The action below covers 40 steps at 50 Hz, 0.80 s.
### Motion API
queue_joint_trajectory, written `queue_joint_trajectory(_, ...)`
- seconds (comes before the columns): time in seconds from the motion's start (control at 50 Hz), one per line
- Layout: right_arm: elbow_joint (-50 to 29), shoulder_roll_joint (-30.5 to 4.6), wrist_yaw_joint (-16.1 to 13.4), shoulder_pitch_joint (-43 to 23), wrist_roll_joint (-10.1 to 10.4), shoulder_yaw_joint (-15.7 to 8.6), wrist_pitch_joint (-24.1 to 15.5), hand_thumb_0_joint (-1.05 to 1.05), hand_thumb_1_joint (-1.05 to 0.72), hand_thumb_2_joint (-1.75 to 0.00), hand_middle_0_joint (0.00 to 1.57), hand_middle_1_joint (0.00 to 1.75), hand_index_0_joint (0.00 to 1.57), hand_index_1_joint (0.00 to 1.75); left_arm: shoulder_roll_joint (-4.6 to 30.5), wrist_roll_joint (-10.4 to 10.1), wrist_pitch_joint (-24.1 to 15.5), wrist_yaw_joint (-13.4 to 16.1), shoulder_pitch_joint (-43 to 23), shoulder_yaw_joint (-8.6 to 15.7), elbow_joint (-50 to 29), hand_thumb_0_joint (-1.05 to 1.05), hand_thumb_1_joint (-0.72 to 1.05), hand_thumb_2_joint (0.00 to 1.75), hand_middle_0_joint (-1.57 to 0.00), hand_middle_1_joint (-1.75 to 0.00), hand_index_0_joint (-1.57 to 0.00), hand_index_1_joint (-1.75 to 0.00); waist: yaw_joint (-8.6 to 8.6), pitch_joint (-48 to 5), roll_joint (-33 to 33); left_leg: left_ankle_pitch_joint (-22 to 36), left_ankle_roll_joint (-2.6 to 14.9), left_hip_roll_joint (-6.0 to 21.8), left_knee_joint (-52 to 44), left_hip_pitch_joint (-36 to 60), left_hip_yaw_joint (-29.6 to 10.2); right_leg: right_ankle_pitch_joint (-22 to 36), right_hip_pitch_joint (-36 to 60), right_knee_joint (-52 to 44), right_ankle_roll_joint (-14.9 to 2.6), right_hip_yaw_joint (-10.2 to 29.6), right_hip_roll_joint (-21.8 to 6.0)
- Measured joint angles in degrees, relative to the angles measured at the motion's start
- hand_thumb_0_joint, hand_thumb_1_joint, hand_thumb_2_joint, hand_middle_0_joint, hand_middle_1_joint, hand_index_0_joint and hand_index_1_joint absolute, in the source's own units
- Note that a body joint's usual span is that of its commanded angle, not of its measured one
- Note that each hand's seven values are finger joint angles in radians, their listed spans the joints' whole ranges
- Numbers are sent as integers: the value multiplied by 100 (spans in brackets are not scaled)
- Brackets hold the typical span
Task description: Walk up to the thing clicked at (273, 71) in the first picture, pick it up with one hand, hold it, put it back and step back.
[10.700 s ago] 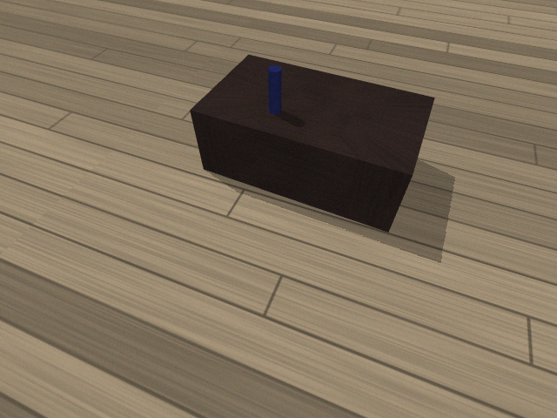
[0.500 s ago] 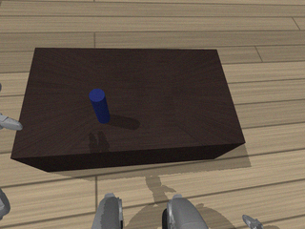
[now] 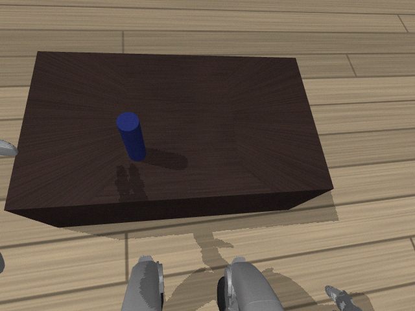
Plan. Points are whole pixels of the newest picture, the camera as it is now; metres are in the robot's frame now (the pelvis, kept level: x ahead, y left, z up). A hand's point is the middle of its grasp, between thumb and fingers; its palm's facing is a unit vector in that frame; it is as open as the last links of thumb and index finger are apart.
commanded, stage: go down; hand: left
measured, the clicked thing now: (133, 139) +0.52 +0.16 -0.23
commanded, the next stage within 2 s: none
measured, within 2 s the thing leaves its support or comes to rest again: neither
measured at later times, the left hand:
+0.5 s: hand out of the picture +0.45 +0.35 +0.04, palm faces +0.13 -0.99 -0.04, open 17.0 cm
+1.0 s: hand out of the picture +0.46 +0.36 +0.05, palm faces +0.12 -0.99 -0.03, open 16.9 cm
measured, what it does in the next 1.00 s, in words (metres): stands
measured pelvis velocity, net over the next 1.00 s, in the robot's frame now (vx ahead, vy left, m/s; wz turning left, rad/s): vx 0.00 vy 0.00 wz -0.01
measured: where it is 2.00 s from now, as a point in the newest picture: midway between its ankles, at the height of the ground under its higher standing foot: outside the picture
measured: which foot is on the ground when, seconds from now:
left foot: down 0.00-1.00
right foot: down 0.00-1.00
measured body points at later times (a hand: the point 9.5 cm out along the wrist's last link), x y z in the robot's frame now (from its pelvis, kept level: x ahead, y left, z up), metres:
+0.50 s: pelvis +0.00 +0.00 -0.01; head +0.15 +0.05 +0.41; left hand +0.44 +0.40 +0.05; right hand +0.04 -0.28 -0.10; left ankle +0.02 +0.12 -0.65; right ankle +0.00 -0.15 -0.65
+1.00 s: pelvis +0.00 +0.00 -0.01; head +0.16 +0.05 +0.40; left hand +0.45 +0.41 +0.06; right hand +0.03 -0.27 -0.10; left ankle +0.02 +0.12 -0.65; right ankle +0.00 -0.15 -0.65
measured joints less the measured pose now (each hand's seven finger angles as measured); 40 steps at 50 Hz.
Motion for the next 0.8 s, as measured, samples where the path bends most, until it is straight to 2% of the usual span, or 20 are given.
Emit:
queue_joint_trajectory(0.22, -21, 3, 15, 37, 7, 45, 12, 0, -90, -90, 20, 30, 21, 30, 109, -50, -23, -61, -147, 58, 29, -2, -43, 7, -7, -2, -4, -4, -48, 11, 21, -36, 9, 2, 118, -173, -6, -26, -166, 103, 9, 7, 2)
queue_joint_trajectory(0.8, -63, -23, 47, 87, -18, 176, 58, 0, -89, -90, 20, 30, 21, 30, 574, -20, -65, -230, -712, 194, 292, -2, -40, 8, -6, -3, -4, -5, -199, 32, 25, -62, -8, 18, 366, -556, -97, -59, -514, 329, -11, -49, 31)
